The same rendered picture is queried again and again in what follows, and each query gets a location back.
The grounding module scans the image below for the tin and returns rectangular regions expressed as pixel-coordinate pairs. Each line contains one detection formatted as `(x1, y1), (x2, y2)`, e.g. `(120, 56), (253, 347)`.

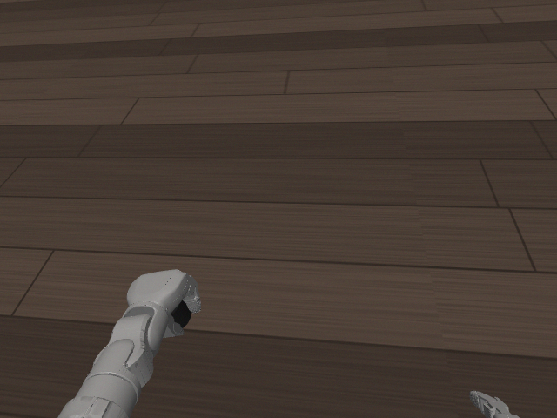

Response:
(171, 300), (191, 328)

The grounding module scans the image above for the right robot hand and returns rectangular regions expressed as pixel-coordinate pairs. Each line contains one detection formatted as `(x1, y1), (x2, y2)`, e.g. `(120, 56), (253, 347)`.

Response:
(469, 391), (520, 418)

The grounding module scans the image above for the left robot arm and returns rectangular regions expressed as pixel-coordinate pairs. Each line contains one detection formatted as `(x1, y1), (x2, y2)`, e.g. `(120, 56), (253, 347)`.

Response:
(58, 301), (169, 418)

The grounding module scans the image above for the left robot hand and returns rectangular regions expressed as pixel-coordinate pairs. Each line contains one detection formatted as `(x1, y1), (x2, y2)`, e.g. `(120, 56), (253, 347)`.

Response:
(126, 269), (201, 338)

